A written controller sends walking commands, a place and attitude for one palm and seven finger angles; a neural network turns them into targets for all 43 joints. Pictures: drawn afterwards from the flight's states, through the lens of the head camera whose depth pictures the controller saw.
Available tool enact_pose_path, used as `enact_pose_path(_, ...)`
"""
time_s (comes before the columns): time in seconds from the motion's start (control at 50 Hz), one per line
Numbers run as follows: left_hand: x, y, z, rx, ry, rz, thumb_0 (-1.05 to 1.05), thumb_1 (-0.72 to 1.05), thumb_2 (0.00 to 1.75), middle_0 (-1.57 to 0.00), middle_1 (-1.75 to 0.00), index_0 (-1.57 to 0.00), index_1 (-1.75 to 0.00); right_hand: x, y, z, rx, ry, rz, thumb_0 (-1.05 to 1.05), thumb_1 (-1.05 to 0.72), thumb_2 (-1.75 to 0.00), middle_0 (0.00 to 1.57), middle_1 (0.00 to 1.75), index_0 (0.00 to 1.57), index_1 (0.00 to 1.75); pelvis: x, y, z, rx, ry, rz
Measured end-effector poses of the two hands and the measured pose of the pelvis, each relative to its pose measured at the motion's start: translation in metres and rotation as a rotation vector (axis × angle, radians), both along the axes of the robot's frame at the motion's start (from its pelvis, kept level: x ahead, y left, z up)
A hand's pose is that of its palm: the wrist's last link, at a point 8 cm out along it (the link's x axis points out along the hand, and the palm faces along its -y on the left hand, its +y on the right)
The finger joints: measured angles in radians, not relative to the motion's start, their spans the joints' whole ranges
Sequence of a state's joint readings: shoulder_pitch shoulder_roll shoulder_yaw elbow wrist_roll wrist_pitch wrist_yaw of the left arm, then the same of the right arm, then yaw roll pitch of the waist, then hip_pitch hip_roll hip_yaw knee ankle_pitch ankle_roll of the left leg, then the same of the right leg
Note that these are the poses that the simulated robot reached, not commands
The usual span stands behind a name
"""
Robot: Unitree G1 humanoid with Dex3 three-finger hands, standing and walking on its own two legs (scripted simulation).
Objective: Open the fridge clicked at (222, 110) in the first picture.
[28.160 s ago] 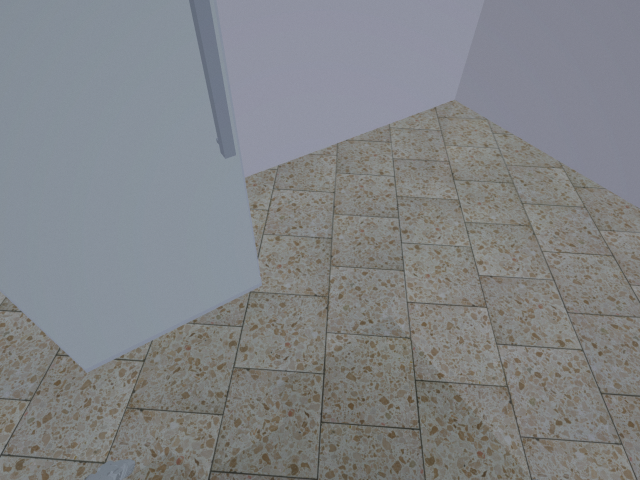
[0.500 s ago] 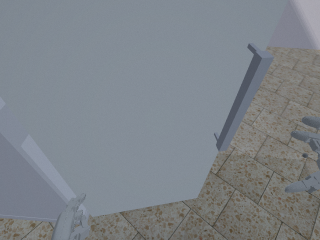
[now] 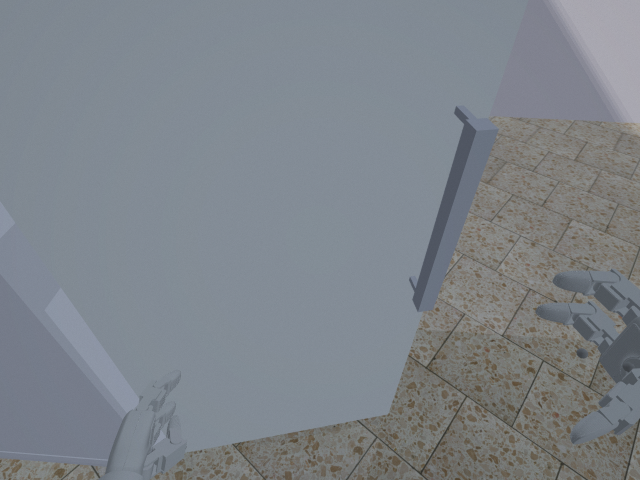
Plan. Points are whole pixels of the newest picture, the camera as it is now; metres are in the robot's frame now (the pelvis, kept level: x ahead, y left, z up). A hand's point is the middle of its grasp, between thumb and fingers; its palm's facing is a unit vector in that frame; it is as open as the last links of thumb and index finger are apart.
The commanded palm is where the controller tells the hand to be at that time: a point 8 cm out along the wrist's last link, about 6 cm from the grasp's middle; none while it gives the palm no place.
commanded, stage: draw the hand back to the body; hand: right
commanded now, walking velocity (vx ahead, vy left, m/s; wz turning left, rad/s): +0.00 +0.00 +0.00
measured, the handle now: (439, 223) +0.44 -0.17 +0.11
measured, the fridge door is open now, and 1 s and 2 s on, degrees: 76 76 76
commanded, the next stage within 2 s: step back with the hand held close in 1.10 s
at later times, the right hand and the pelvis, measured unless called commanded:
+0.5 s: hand (611, 326) +0.23 -0.27 +0.17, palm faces +0.48 +0.81 -0.34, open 11.0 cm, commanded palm +0.17 -0.30 +0.18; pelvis +0.02 +0.01 +0.01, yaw +1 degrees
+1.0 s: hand (587, 338) +0.22 -0.25 +0.16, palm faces +0.47 +0.80 -0.37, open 7.5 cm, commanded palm +0.17 -0.28 +0.19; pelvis +0.02 +0.03 +0.02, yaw +1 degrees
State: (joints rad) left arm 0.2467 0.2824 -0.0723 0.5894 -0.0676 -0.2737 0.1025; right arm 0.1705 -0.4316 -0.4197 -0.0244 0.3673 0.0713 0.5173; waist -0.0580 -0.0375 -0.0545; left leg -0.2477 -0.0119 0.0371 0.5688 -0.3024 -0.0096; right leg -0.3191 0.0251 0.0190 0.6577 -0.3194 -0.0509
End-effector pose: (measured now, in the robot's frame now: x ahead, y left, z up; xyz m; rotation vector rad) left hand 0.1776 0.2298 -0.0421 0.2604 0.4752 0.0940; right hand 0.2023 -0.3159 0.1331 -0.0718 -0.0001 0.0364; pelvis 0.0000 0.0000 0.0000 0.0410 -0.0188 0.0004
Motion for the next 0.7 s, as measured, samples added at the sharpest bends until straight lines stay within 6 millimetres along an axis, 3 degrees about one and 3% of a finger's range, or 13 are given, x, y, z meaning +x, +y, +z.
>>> enact_pose_path(0.06, 0.000, -0.010, 0.003, -0.001, -0.013, -0.021, 0.02, 0.91, 0.90, -0.21, -0.30, -0.20, -0.30, -0.001, 0.002, 0.019, -0.078, -0.081, -0.025, -0.01, 0.50, -0.22, 0.26, 1.12, 0.25, 1.12, -0.001, 0.000, 0.001, -0.001, -0.014, -0.002)
enact_pose_path(0.12, -0.001, -0.018, 0.002, -0.009, 0.001, -0.042, 0.02, 0.91, 0.90, -0.21, -0.30, -0.20, -0.30, -0.003, -0.004, 0.036, -0.175, -0.161, -0.218, -0.01, 0.44, -0.25, 0.26, 1.08, 0.25, 1.08, -0.003, -0.001, 0.003, -0.004, -0.024, 0.001)
enact_pose_path(0.24, -0.009, -0.024, -0.014, -0.049, 0.092, -0.024, 0.01, 0.90, 0.90, -0.21, -0.30, -0.21, -0.30, -0.015, -0.001, 0.029, -0.228, -0.136, -0.424, -0.01, 0.26, -0.34, 0.25, 0.98, 0.24, 0.98, -0.003, -0.003, 0.008, -0.014, -0.027, 0.014)
enact_pose_path(0.32, -0.015, -0.019, -0.024, -0.040, 0.165, -0.015, 0.01, 0.90, 0.90, -0.21, -0.30, -0.21, -0.30, -0.022, 0.006, 0.024, -0.258, -0.105, -0.463, 0.00, 0.13, -0.41, 0.24, 0.90, 0.23, 0.90, 0.002, -0.002, 0.010, -0.021, -0.030, 0.013)
enact_pose_path(0.4, -0.015, -0.011, -0.027, -0.027, 0.195, -0.003, 0.02, 0.90, 0.90, -0.21, -0.30, -0.21, -0.30, -0.024, 0.007, 0.034, -0.296, -0.136, -0.497, 0.00, -0.01, -0.47, 0.24, 0.82, 0.23, 0.82, 0.009, 0.001, 0.011, -0.024, -0.039, 0.010)
enact_pose_path(0.52, -0.001, 0.002, -0.023, -0.031, 0.176, 0.019, 0.02, 0.91, 0.90, -0.21, -0.30, -0.20, -0.30, -0.020, 0.011, 0.052, -0.340, -0.191, -0.512, 0.00, -0.23, -0.58, 0.23, 0.69, 0.23, 0.69, 0.017, 0.007, 0.013, -0.027, -0.048, 0.017)
enact_pose_path(0.7, 0.019, 0.017, -0.013, -0.027, 0.144, 0.026, 0.02, 0.91, 0.90, -0.21, -0.30, -0.20, -0.30, -0.022, 0.029, 0.046, -0.346, -0.146, -0.477, 0.01, -0.55, -0.73, 0.22, 0.50, 0.22, 0.50, 0.024, 0.018, 0.014, -0.030, -0.046, 0.022)
